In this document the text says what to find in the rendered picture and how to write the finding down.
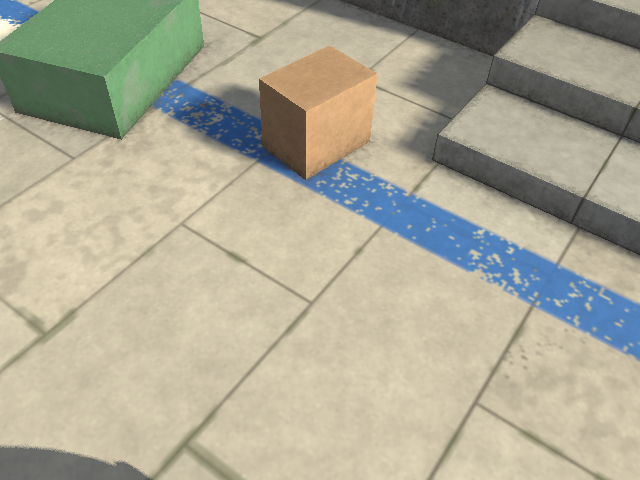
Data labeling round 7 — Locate stairs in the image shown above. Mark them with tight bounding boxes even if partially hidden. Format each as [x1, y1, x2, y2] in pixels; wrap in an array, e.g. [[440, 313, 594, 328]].
[[432, 0, 640, 255]]

